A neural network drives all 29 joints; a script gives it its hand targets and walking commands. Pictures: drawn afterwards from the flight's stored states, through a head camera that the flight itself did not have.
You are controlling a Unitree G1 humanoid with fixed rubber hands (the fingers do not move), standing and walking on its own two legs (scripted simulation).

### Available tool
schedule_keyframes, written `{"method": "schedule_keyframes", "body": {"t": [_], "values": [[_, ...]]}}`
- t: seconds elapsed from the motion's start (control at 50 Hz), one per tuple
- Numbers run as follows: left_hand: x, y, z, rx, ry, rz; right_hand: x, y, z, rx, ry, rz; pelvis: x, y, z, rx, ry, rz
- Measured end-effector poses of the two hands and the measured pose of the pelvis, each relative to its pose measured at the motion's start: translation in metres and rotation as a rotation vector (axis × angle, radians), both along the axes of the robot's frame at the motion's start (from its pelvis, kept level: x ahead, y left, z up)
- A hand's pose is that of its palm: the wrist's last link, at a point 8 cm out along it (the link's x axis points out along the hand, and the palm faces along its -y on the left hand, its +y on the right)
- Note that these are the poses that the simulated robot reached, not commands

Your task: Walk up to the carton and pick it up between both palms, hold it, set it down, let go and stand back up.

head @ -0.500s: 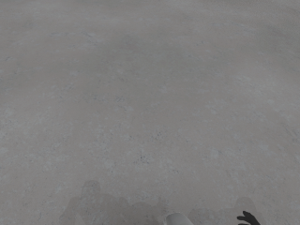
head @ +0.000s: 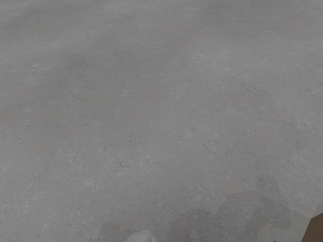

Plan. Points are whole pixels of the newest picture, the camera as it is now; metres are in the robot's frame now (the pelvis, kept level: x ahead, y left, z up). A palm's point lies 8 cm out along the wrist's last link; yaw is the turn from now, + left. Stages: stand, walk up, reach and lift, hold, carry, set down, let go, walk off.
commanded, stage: walk up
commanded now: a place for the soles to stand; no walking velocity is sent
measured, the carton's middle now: out of the picture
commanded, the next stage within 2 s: none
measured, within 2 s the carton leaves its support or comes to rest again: neither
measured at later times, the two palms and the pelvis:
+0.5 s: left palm out of the picture +0.16 +0.22 -0.11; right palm out of the picture -0.09 -0.28 -0.12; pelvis +0.00 -0.02 +0.00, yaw -27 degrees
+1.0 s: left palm (142, 151) +0.44 +0.11 -0.11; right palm out of the picture +0.00 -0.28 -0.13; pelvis +0.13 +0.01 -0.03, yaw -56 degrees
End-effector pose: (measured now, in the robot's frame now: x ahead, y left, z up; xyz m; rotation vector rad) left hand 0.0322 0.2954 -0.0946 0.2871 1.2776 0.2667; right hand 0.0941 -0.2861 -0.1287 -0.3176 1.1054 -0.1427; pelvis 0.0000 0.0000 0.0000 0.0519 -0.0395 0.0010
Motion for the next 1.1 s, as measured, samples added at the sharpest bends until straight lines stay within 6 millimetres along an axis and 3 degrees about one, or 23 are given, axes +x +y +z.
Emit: {"method": "schedule_keyframes", "body": {"t": [0.12,0.18,0.26,0.32,0.4,0.46,0.52,0.62,0.68,0.82,0.94,1.02,1.06,1.1], "values": [[0.041,-0.01,-0.01,-0.011,-0.074,-0.148,-0.069,-0.023,0.009,-0.041,0.023,-0.134,-0.014,-0.005,-0.006,-0.047,0.038,-0.101],[0.063,-0.019,-0.02,-0.032,-0.109,-0.216,-0.108,-0.019,0.016,-0.059,0.032,-0.221,-0.019,-0.005,-0.007,-0.053,0.049,-0.141],[0.079,-0.045,-0.016,-0.084,-0.119,-0.332,-0.164,-0.014,0.029,-0.076,0.074,-0.343,-0.02,-0.003,0.004,-0.079,0.054,-0.22],[0.085,-0.051,-0.014,-0.099,-0.112,-0.395,-0.179,-0.007,0.034,-0.066,0.063,-0.382,-0.019,-0.005,0.008,-0.09,0.052,-0.268],[0.09,-0.053,-0.018,-0.084,-0.066,-0.442,-0.182,0.002,0.031,-0.029,0.032,-0.434,-0.013,-0.013,0.007,-0.081,0.047,-0.358],[0.104,-0.066,-0.016,-0.073,-0.039,-0.49,-0.184,0.004,0.023,0.001,0.019,-0.476,-0.004,-0.018,0.005,-0.079,0.047,-0.423],[0.136,-0.09,-0.014,-0.048,-0.055,-0.578,-0.192,0.004,0.007,0.035,0.031,-0.525,0.004,-0.025,-0.002,-0.061,0.042,-0.491],[0.208,-0.142,-0.014,0.006,-0.185,-0.709,-0.198,0.01,-0.032,0.119,0.08,-0.555,0.022,-0.043,-0.026,-0.059,0.037,-0.584],[0.232,-0.155,-0.01,0.033,-0.221,-0.738,-0.191,0.013,-0.043,0.167,0.109,-0.598,0.033,-0.045,-0.029,-0.067,0.031,-0.643],[0.274,-0.146,0.014,0.079,-0.162,-0.804,-0.137,-0.012,-0.017,0.1,-0.027,-0.676,0.076,-0.035,-0.01,-0.028,0.025,-0.796],[0.355,-0.165,0.001,0.031,-0.173,-0.955,-0.1,-0.013,0.001,-0.003,-0.14,-0.812,0.112,-0.012,-0.017,-0.011,0.025,-0.92],[0.417,-0.198,-0.022,-0.053,-0.228,-1.074,-0.097,0.014,0.003,-0.087,-0.148,-0.934,0.137,0.012,-0.032,-0.011,0.012,-0.984],[0.434,-0.216,-0.026,-0.093,-0.256,-1.12,-0.101,0.038,0.008,-0.101,-0.127,-0.975,0.144,0.024,-0.032,-0.024,0.006,-1.026],[0.44,-0.224,-0.026,-0.106,-0.243,-1.177,-0.113,0.062,0.016,-0.108,-0.104,-1.032,0.149,0.033,-0.027,-0.064,0.02,-1.065]]}}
